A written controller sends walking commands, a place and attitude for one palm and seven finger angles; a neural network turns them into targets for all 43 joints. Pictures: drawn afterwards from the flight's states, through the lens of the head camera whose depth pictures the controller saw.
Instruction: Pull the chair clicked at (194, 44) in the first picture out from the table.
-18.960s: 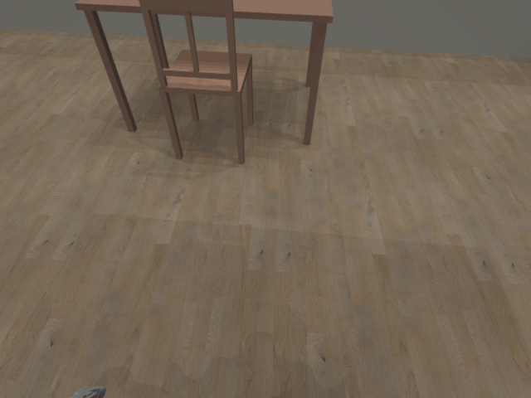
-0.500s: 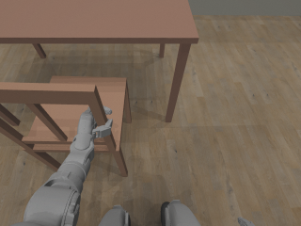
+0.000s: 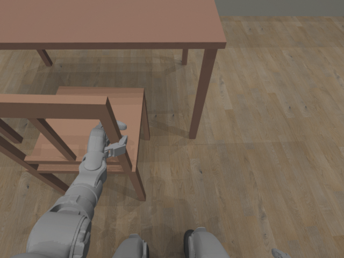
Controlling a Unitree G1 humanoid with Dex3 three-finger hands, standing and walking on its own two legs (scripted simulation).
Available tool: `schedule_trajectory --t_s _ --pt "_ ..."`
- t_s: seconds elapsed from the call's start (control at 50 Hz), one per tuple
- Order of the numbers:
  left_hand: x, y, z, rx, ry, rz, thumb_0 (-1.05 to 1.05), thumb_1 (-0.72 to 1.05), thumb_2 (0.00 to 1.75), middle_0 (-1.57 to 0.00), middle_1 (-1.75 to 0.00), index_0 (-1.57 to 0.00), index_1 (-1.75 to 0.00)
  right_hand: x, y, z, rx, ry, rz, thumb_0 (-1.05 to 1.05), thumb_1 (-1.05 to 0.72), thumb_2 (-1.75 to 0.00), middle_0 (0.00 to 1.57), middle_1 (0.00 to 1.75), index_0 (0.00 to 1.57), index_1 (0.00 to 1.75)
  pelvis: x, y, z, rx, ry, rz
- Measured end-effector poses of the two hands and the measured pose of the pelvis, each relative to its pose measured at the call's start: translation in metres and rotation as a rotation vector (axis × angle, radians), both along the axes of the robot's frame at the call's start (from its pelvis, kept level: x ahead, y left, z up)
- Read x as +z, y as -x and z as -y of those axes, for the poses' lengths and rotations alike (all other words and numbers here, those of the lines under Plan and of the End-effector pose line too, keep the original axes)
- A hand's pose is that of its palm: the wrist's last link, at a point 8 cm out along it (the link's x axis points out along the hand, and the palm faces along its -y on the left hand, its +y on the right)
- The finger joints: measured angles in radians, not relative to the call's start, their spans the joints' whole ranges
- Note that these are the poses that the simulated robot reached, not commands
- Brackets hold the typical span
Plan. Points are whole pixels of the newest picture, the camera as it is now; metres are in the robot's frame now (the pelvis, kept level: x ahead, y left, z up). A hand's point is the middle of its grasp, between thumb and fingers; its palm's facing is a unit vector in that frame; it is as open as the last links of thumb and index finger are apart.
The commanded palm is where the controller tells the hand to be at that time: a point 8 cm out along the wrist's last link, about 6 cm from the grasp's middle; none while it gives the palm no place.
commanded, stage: step backward, pulling the chair out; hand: left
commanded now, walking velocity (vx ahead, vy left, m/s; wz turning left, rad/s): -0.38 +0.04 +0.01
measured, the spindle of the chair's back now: (55, 140) +0.43 +0.32 -0.07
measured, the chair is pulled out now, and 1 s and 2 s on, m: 0.15 0.18 0.18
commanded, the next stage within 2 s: stop walking, hand still on the chair in 0.16 s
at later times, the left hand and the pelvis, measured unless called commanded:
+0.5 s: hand (119, 149) +0.38 +0.13 -0.04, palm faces +0.02 -0.99 -0.16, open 5.8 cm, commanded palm +0.36 +0.18 -0.02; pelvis +0.02 +0.00 +0.01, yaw -1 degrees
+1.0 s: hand (118, 152) +0.37 +0.13 -0.03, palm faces +0.00 -0.99 -0.14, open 6.1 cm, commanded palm +0.35 +0.18 -0.02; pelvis +0.10 +0.01 +0.04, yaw +0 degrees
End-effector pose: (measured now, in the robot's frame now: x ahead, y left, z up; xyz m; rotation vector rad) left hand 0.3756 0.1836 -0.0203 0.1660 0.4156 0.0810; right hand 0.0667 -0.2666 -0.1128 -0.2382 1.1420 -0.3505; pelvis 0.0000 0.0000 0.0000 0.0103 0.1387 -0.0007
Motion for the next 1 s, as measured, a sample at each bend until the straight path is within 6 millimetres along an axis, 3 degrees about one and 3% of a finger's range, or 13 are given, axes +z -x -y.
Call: schedule_trajectory --t_s 0.28,0.4,0.56,0.84,1.0 --pt "0.001 -0.001 -0.001 -0.023 -0.001 -0.010 0.03 0.59 0.75 -0.29 -1.18 -0.50 -1.45 0.006 0.001 -0.004 -0.008 0.014 -0.004 0.01 -0.91 -0.90 0.20 0.30 0.20 0.30 0.003 -0.001 -0.006 -0.003 0.004 0.006" --pt "0.001 0.006 -0.002 -0.027 0.005 -0.017 0.04 0.59 0.75 -0.28 -1.18 -0.50 -1.45 0.008 -0.011 -0.014 -0.006 -0.016 0.029 0.01 -0.91 -0.90 0.20 0.30 0.20 0.30 0.004 -0.005 -0.005 -0.020 0.000 0.038" --pt "0.003 0.019 -0.002 -0.013 0.022 -0.051 0.07 0.58 0.76 -0.26 -1.16 -0.50 -1.45 0.017 -0.049 -0.021 0.040 -0.033 0.076 0.01 -0.91 -0.90 0.20 0.30 0.20 0.30 0.013 -0.026 -0.004 -0.015 0.006 0.079" --pt "0.007 0.025 -0.002 -0.010 0.042 -0.124 0.14 0.58 0.76 -0.24 -1.16 -0.50 -1.45 0.055 -0.138 -0.021 0.114 -0.003 0.216 0.01 -0.91 -0.90 0.20 0.30 0.20 0.30 0.032 -0.075 -0.004 -0.008 0.017 0.119" --pt "0.008 0.023 -0.002 -0.021 0.040 -0.144 0.15 0.58 0.77 -0.23 -1.17 -0.50 -1.45 0.062 -0.167 -0.026 0.136 -0.015 0.247 0.01 -0.91 -0.90 0.20 0.30 0.20 0.30 0.037 -0.096 -0.006 -0.007 0.020 0.123"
